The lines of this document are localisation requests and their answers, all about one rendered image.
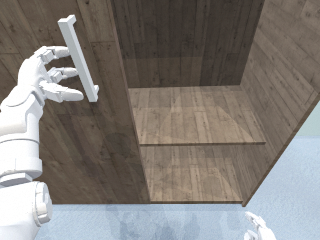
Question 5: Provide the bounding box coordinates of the wardrobe door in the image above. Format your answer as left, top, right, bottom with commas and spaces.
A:
0, 0, 151, 205

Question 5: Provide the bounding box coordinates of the left robot forearm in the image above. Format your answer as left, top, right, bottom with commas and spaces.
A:
0, 84, 45, 189

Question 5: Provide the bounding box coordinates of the right robot hand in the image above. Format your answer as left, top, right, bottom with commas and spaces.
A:
243, 211, 276, 240

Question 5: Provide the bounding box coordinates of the robot left upper arm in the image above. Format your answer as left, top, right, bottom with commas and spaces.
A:
0, 181, 53, 240

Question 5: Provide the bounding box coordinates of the left robot hand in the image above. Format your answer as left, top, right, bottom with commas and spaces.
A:
17, 46, 84, 103

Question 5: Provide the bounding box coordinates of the handle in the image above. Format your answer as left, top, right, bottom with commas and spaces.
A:
57, 15, 99, 102

